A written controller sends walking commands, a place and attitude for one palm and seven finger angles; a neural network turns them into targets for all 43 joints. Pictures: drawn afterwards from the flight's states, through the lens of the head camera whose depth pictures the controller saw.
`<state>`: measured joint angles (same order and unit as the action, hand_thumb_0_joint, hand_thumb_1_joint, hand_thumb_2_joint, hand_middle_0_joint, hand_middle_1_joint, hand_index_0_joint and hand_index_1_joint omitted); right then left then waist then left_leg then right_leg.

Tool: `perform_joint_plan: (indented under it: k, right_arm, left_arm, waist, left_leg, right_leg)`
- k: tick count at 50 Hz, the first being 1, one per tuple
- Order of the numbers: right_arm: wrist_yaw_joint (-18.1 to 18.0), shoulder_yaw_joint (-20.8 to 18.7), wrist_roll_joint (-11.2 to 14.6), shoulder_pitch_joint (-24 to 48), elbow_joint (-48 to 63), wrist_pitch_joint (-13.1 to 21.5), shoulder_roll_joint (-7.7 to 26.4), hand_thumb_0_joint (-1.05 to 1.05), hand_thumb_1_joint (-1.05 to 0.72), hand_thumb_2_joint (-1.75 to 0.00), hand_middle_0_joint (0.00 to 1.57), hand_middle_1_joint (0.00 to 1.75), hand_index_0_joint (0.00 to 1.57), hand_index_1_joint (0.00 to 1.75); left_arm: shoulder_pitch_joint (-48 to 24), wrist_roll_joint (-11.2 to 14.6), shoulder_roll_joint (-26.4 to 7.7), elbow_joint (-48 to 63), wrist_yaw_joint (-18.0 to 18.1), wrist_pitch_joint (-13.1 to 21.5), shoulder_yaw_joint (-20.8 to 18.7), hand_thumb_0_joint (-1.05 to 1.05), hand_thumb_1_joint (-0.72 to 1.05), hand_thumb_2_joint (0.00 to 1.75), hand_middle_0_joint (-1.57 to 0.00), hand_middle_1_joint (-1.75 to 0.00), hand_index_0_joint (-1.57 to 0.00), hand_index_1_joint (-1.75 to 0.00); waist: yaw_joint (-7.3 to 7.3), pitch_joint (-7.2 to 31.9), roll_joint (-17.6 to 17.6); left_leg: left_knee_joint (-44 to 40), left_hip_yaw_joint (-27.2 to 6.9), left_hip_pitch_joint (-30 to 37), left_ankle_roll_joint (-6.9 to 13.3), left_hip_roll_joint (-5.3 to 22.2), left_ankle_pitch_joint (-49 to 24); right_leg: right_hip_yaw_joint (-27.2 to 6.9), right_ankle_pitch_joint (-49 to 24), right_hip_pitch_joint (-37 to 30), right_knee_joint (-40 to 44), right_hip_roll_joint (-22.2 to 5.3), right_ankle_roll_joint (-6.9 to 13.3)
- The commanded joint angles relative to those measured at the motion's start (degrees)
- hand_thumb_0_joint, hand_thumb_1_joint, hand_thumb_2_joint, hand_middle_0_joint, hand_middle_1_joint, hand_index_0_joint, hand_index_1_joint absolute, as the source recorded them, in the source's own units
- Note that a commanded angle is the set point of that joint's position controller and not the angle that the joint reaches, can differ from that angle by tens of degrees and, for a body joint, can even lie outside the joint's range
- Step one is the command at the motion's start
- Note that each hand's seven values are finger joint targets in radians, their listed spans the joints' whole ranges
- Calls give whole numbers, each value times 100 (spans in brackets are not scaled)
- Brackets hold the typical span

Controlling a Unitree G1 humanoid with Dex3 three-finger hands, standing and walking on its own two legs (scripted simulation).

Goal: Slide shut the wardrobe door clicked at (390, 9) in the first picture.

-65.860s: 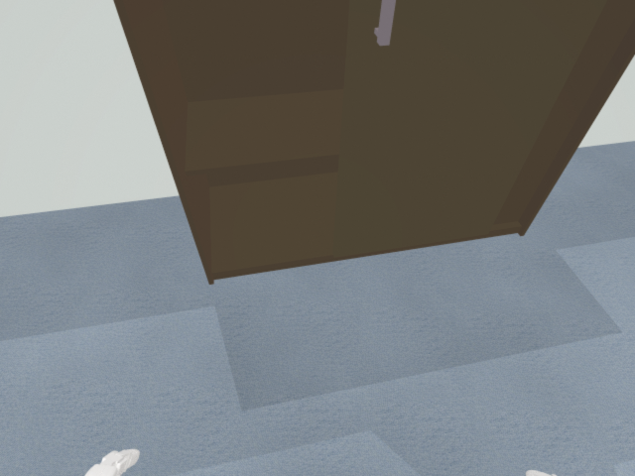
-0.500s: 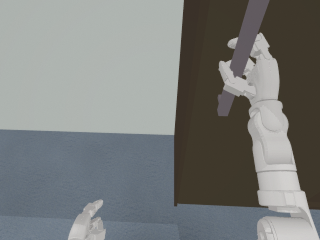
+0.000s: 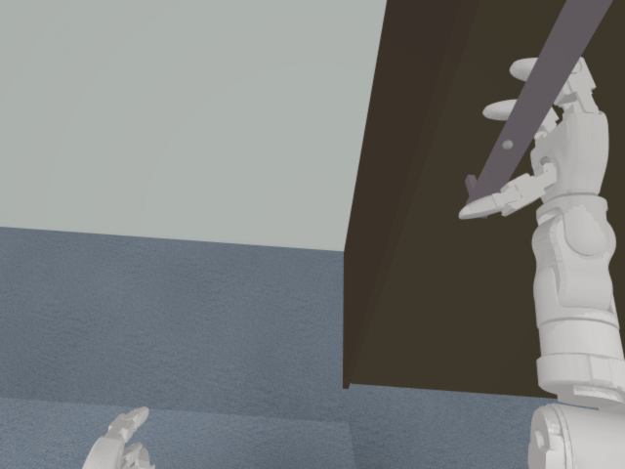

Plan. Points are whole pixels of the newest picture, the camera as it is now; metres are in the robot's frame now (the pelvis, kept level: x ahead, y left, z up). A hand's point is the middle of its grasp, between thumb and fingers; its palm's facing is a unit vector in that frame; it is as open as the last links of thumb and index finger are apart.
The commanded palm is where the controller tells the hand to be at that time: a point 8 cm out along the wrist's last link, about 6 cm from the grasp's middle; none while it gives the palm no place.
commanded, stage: slip the hand off the handle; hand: right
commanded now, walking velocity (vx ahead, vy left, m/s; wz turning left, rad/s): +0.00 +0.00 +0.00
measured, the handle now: (520, 105) +0.45 -0.18 +0.26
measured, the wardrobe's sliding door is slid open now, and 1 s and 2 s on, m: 0.00 0.00 0.00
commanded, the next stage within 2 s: draw the hand back to the body in 1.34 s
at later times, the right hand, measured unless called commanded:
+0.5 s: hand (530, 145) +0.40 -0.18 +0.25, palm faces -0.07 +1.00 -0.04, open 14.7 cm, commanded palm +0.39 -0.27 +0.24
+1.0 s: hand (593, 181) +0.36 -0.23 +0.24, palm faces +0.05 +0.99 -0.10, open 14.7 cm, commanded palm +0.32 -0.28 +0.24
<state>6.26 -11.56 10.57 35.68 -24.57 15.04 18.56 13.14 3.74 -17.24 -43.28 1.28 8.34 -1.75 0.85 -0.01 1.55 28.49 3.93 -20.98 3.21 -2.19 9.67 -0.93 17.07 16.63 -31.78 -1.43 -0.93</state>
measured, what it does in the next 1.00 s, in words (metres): stands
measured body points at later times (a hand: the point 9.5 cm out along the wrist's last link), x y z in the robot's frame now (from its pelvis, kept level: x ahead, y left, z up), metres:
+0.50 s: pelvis +0.02 -0.06 +0.00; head +0.01 -0.06 +0.45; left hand +0.15 +0.16 -0.09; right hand +0.40 -0.24 +0.25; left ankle +0.06 +0.08 -0.73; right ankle +0.00 -0.14 -0.73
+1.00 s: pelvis +0.02 -0.03 +0.00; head +0.01 -0.02 +0.45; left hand +0.17 +0.22 -0.08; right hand +0.35 -0.28 +0.25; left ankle +0.06 +0.08 -0.73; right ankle +0.00 -0.14 -0.73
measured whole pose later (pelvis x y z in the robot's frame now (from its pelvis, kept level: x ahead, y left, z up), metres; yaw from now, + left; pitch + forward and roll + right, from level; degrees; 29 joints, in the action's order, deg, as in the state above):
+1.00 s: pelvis +0.02 -0.03 +0.00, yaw +2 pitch +0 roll +0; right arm 12.9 -17.7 15.0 19.2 -9.1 11.4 20.1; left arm 14.7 3.3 -15.7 -37.6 3.8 8.2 1.6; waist -1.1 2.6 1.6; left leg 29.0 1.5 -17.9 1.1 -0.9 11.5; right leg 1.4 18.9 12.3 -30.8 0.0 1.0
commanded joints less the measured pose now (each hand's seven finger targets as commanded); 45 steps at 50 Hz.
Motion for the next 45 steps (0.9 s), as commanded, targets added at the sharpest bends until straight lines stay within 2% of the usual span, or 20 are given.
perform_joint_plan:
  k: [1, 2, 3, 4, 7, 9, 11, 12, 14, 17, 19, 22, 25, 28, 30, 33, 39, 42, 44, 45]
  right_arm:
    - [-289, -486, 144, 2239, 1355, 168, 1072, 0, 55, -20, 25, 115, 25, 115]
    - [-339, -572, 133, 2128, 1352, 164, 1139, 0, 55, -20, 25, 115, 25, 115]
    - [-382, -214, 55, 2584, 1328, 176, 874, 0, 55, -20, 25, 115, 25, 115]
    - [-453, -328, 10, 2535, 1231, 188, 968, 0, 55, -20, 25, 115, 25, 115]
    - [-593, -729, -125, 2400, 1234, 166, 1415, 0, 55, -20, 25, 115, 25, 115]
    - [-539, -541, -168, 2469, 1326, 154, 1198, 0, 55, -20, 25, 115, 25, 115]
    - [-454, -440, -145, 2449, 1426, 114, 1070, 0, 55, -20, 25, 115, 25, 115]
    - [-450, -581, -122, 2427, 1346, 57, 1181, 0, 55, -20, 25, 115, 25, 115]
    - [-404, -455, -74, 2417, 1341, -34, 1009, 0, 55, -20, 25, 115, 25, 115]
    - [-453, -699, 2, 2304, 1296, -125, 1154, 0, 55, -20, 25, 115, 25, 115]
    - [-486, -618, 9, 2261, 1547, -132, 998, 0, 55, -20, 25, 115, 25, 115]
    - [-560, -947, 70, 1874, 1596, -151, 1243, 0, 55, -20, 25, 115, 25, 115]
    - [-615, -882, 9, 1896, 1571, -184, 1262, 0, 55, -20, 25, 115, 25, 115]
    - [-623, -1035, -93, 1834, 1790, -141, 1524, 0, 55, -20, 25, 115, 25, 115]
    - [-565, -1025, -89, 1866, 1652, -146, 1578, 0, 55, -20, 25, 115, 25, 115]
    - [-312, -1131, 19, 1767, 1485, -106, 1706, 0, 55, -20, 25, 115, 25, 115]
    - [253, -952, 275, 1304, 2199, 116, 1401, 0, 55, -20, 25, 115, 25, 115]
    - [467, -585, 331, 1065, 2676, 185, 1047, 0, 55, -20, 25, 115, 25, 115]
    - [570, -558, 379, 739, 2574, 106, 1051, 0, 55, -20, 25, 115, 25, 115]
    - [595, -730, 420, 722, 2610, 62, 1248, 0, 55, -20, 25, 115, 25, 115]
  left_arm:
    - [-801, -34, -353, 983, -24, 295, -120, 0, 90, 90, -20, -30, -20, -30]
    - [-779, -51, -376, 970, -32, 270, -113, 0, 90, 90, -20, -30, -20, -30]
    - [-767, -45, -361, 947, -32, 255, -81, 0, 90, 90, -20, -30, -20, -30]
    - [-654, -56, -368, 950, -33, 264, -107, 0, 90, 90, -20, -30, -20, -30]
    - [-632, -105, -392, 1012, 18, 201, -80, 0, 90, 90, -20, -30, -20, -30]
    - [-510, -98, -319, 1123, 51, 181, -9, 0, 90, 90, -20, -30, -20, -30]
    - [-445, -90, -269, 1204, 112, 200, 66, 0, 90, 90, -20, -30, -20, -30]
    - [-396, -119, -277, 1179, 151, 179, 87, 0, 90, 90, -20, -30, -20, -30]
    - [-372, -105, -252, 1248, 198, 166, 150, 0, 90, 90, -20, -30, -20, -30]
    - [-371, -143, -262, 1265, 266, 164, 202, 0, 90, 90, -20, -30, -20, -30]
    - [-389, -153, -209, 1344, 272, 167, 231, 0, 90, 90, -20, -30, -20, -30]
    - [-392, -181, -230, 1340, 299, 136, 231, 0, 90, 90, -20, -30, -20, -30]
    - [-415, -170, -228, 1345, 321, 101, 247, 0, 90, 90, -20, -30, -20, -30]
    - [-389, -190, -265, 1366, 340, 89, 224, 0, 90, 90, -20, -30, -20, -30]
    - [-328, -178, -291, 1311, 355, 74, 206, 0, 90, 90, -20, -30, -20, -30]
    - [-277, -148, -364, 1297, 391, 59, 189, 0, 90, 90, -20, -30, -20, -30]
    - [-373, -120, -381, 1465, 302, 195, 131, 0, 90, 90, -20, -30, -20, -30]
    - [-434, -110, -377, 1557, 248, 292, 113, 0, 90, 90, -20, -30, -20, -30]
    - [-454, -82, -416, 1538, 247, 323, 110, 0, 90, 90, -20, -30, -20, -30]
    - [-444, -71, -448, 1512, 270, 330, 96, 0, 90, 90, -20, -30, -20, -30]
  waist:
    - [-173, 1851, -786]
    - [-192, 1837, -999]
    - [-17, 1666, -1020]
    - [-64, 1594, -1137]
    - [-175, 1693, -737]
    - [-142, 1870, -516]
    - [-148, 1889, -19]
    - [-149, 1833, -85]
    - [-120, 1656, 25]
    - [-184, 1397, -105]
    - [-214, 1532, 41]
    - [-336, 1520, -219]
    - [-271, 1348, -286]
    - [-310, 1520, 33]
    - [-230, 1455, -39]
    - [-174, 1404, -150]
    - [-210, 1852, 242]
    - [-170, 1801, 187]
    - [-160, 1512, 130]
    - [-149, 1449, -16]
  left_leg:
    - [-873, -1914, 2161, -403, 1179, 619]
    - [-815, -1841, 2173, -407, 1141, 519]
    - [-857, -1697, 1895, -391, 1020, 622]
    - [-867, -1516, 1745, -346, 910, 788]
    - [-618, -1124, 1641, -238, 669, 545]
    - [-367, -667, 1513, -219, 454, -63]
    - [-204, -436, 1218, -164, 317, -350]
    - [-170, -389, 1150, -144, 276, -522]
    - [-164, -311, 969, -141, 238, -491]
    - [-161, -258, 886, -107, 199, -422]
    - [-93, -234, 921, -98, 198, -561]
    - [-104, -225, 1086, -82, 186, -599]
    - [-156, -235, 1030, -104, 193, -359]
    - [-148, -283, 1125, -73, 203, -437]
    - [-210, -296, 1079, -95, 205, -383]
    - [-303, -337, 1112, -110, 200, -254]
    - [-223, -377, 1262, -98, 208, -573]
    - [-205, -401, 1183, -103, 215, -689]
    - [-277, -426, 1065, -131, 233, -475]
    - [-323, -438, 1064, -143, 241, -383]
  right_leg:
    - [47, -26, 955, 216, 123, 83]
    - [33, -61, 964, 223, 123, 108]
    - [74, -95, 882, 284, 163, 158]
    - [118, -173, 773, 359, 140, 188]
    - [199, -513, 465, 479, 125, 244]
    - [239, -794, 47, 645, 119, 263]
    - [187, -1034, -348, 709, 82, 210]
    - [116, -1204, -423, 704, 52, 203]
    - [60, -1232, -518, 784, -5, 133]
    - [-70, -1219, -445, 869, -75, 68]
    - [-75, -1493, -595, 871, -99, -22]
    - [-67, -1594, -474, 881, -141, -79]
    - [-40, -1248, -323, 934, -141, -76]
    - [-6, -1398, -395, 913, -131, -80]
    - [36, -1276, -375, 886, -126, -41]
    - [45, -1046, -255, 898, -113, 50]
    - [101, -1292, -498, 723, -14, 87]
    - [109, -1348, -556, 622, -12, 127]
    - [122, -1037, -393, 617, 14, 165]
    - [119, -925, -325, 616, 17, 184]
